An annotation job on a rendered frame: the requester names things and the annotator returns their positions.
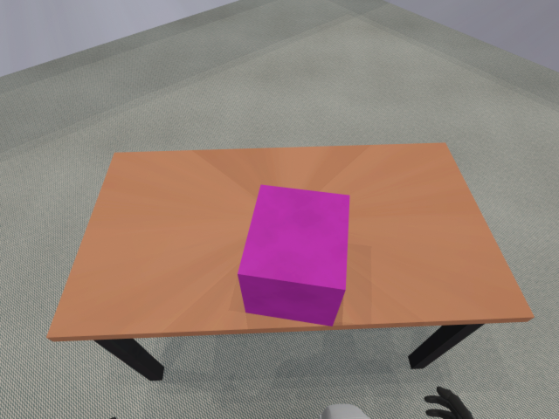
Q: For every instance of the robot right hand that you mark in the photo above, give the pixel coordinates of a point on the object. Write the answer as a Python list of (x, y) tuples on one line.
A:
[(449, 400)]

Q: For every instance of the carton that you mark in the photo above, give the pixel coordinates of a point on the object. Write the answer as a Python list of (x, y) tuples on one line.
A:
[(294, 264)]

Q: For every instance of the table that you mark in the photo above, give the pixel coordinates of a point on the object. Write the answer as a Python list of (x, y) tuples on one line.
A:
[(162, 249)]

